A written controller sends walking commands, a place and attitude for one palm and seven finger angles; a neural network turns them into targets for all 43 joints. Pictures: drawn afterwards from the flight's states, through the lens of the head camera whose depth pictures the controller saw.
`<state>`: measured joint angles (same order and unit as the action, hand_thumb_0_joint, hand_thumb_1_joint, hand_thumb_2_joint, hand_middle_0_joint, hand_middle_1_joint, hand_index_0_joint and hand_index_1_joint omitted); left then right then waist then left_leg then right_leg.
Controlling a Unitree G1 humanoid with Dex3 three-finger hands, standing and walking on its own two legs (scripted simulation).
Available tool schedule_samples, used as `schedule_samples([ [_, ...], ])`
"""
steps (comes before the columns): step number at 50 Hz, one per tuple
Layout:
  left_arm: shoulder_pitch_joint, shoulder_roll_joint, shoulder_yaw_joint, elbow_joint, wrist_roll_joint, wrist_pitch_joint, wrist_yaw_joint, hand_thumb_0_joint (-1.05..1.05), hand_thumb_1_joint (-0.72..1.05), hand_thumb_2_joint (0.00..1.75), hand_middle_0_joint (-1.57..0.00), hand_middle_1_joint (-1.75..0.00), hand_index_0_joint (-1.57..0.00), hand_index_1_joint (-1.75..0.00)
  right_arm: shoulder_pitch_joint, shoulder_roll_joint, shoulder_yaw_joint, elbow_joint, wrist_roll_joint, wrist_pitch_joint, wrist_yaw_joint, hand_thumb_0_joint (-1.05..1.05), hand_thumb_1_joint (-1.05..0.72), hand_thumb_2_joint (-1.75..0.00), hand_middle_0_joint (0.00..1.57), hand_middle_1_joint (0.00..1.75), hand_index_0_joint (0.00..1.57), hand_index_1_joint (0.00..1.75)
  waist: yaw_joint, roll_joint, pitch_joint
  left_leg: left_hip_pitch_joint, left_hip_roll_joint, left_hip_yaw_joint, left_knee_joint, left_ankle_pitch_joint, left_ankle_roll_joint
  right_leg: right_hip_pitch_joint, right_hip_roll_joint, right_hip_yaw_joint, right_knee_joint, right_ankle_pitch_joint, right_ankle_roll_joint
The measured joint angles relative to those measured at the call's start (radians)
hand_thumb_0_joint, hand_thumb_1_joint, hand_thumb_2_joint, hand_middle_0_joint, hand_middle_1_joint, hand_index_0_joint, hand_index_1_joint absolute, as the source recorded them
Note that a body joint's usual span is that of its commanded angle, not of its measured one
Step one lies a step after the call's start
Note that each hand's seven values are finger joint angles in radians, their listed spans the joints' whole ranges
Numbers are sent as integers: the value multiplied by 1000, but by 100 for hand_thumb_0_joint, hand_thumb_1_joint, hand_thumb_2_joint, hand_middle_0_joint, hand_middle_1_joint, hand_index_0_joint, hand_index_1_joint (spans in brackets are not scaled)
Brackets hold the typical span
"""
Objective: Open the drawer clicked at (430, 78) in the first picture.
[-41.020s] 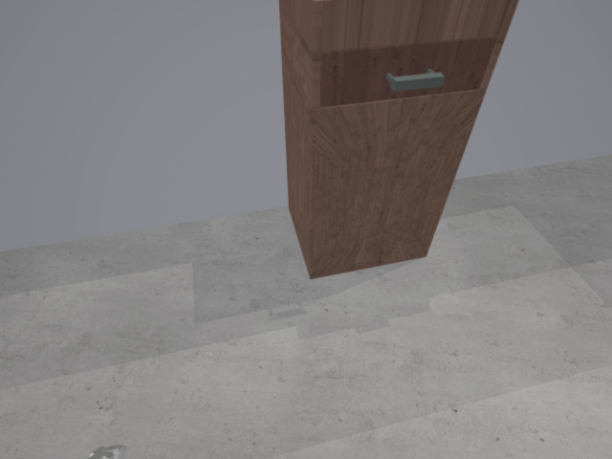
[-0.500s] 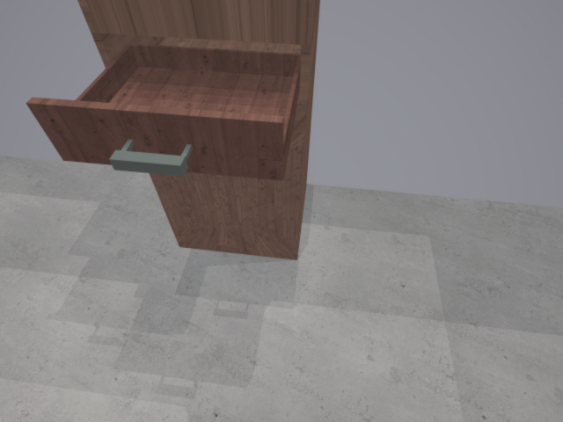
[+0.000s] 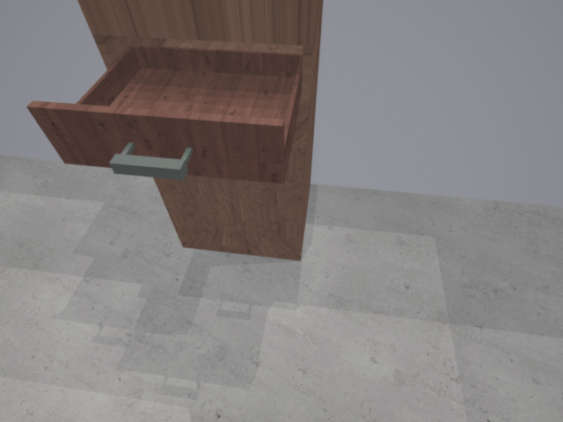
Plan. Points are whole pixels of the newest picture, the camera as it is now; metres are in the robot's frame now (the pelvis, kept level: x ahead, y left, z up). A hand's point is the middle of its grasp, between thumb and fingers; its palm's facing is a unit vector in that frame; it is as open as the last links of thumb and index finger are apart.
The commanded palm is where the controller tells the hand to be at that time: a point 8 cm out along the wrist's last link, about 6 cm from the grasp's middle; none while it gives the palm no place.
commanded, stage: stand and wait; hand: left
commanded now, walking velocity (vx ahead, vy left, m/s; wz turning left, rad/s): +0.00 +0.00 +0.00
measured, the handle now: (154, 158) +0.54 +0.27 +0.05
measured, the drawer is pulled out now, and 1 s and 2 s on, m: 0.29 0.29 0.29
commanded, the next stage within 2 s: none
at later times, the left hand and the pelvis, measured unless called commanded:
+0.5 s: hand out of the picture +0.10 +0.24 -0.15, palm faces -0.01 -0.94 -0.35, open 7.4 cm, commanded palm none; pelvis +0.02 +0.00 +0.00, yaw +0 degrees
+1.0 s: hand out of the picture +0.12 +0.24 -0.16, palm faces -0.03 -0.94 -0.34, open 7.4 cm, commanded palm none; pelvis +0.04 +0.00 +0.00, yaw +0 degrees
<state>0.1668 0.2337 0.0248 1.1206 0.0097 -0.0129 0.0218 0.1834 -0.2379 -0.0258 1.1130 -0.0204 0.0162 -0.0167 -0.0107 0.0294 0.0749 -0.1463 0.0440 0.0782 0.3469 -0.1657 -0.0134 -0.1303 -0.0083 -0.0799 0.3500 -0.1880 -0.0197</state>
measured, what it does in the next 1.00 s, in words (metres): stands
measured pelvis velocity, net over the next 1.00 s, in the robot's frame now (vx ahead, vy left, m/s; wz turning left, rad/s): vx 0.04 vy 0.00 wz -0.01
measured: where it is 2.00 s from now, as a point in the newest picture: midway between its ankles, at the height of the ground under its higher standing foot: outside the picture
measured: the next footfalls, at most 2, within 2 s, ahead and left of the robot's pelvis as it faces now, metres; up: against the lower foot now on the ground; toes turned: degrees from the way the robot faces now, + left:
none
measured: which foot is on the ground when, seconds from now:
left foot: down 0.00-1.00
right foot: down 0.00-1.00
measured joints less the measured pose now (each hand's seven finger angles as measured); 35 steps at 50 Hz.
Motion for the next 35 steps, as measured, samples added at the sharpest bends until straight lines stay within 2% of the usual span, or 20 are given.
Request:
schedule_samples([
  [18,-58,63,2,-1,0,-7,-6,0,91,90,-20,-30,-20,-30,-50,-68,2,8,1,-3,6,1,-91,-90,20,30,20,30,-3,-3,3,30,1,-1,-42,5,-7,28,4,-1,-37,2,-3],
  [35,-80,88,-5,-3,-1,-9,-9,1,91,90,-20,-30,-20,-30,-79,-95,10,3,2,-4,9,1,-91,-90,20,30,20,30,-3,-10,-2,51,4,4,-61,-4,-11,50,9,3,-63,-3,-3],
])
